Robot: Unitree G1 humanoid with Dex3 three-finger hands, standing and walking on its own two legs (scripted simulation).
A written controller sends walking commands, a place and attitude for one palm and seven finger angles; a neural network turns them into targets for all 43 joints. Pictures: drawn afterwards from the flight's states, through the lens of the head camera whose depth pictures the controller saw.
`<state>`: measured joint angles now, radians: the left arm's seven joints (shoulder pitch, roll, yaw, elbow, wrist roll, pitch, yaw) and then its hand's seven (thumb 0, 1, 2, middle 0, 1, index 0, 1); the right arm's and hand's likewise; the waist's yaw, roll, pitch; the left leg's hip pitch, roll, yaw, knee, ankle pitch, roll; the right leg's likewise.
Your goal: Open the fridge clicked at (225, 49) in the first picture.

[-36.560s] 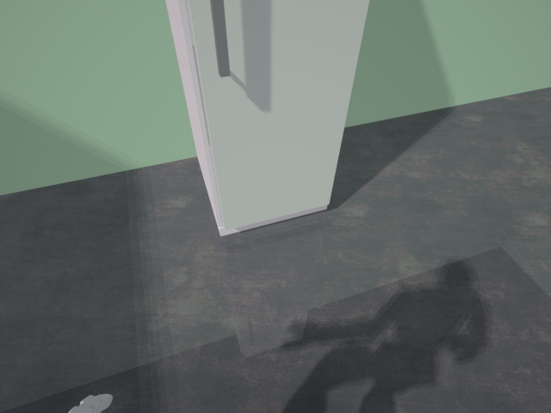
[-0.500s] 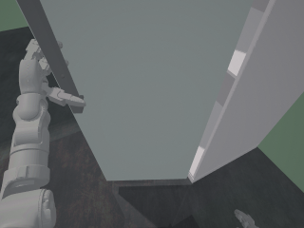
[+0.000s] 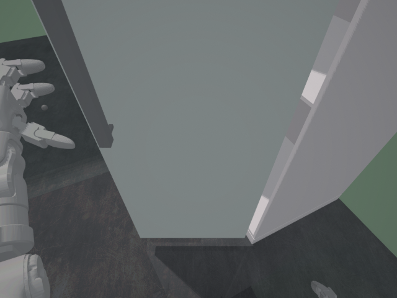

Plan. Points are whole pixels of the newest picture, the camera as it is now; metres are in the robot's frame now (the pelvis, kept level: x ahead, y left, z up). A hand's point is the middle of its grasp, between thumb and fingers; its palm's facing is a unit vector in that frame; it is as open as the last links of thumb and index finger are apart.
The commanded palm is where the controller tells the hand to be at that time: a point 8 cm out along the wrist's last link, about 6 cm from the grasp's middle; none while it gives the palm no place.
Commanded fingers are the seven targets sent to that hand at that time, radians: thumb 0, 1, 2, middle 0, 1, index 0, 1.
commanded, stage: slip the hand off the handle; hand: left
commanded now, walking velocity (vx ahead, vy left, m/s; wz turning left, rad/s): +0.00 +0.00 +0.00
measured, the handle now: (83, 70) +0.46 +0.25 +0.23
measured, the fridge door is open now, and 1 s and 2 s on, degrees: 64 64 64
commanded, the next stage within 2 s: draw the hand back to the body in 0.76 s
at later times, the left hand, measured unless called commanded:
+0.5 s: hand (38, 131) +0.32 +0.28 +0.21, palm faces +0.28 -0.95 -0.16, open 14.7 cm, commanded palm +0.28 +0.31 +0.21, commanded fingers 0.00 -0.55 0.20 -0.25 -1.15 -0.25 -1.15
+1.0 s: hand (20, 157) +0.26 +0.28 +0.21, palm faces +0.32 -0.95 +0.06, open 14.7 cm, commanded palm +0.21 +0.30 +0.20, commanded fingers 0.00 -0.55 0.20 -0.25 -1.15 -0.25 -1.15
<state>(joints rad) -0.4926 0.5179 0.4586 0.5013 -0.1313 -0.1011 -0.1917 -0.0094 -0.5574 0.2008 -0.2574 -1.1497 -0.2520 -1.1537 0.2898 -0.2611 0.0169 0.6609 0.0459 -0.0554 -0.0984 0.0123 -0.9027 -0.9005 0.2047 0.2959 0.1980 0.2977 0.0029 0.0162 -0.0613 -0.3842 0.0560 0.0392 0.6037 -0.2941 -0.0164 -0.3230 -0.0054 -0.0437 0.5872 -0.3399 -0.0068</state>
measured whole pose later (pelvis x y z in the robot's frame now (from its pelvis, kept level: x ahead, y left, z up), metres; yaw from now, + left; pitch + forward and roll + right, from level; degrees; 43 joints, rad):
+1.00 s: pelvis -0.02 +0.00 +0.01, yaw +2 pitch -3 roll -1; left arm -0.19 0.34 0.40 0.03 -0.33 0.22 -0.12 -0.01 -0.56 0.20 -0.25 -1.15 -0.25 -1.15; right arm 0.19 -0.24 0.08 0.69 0.07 -0.16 -0.14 0.02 -0.90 -0.90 0.20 0.30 0.20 0.30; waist 0.08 0.04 -0.05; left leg -0.25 0.04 0.00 0.54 -0.24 -0.02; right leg -0.17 -0.01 -0.08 0.51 -0.30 -0.01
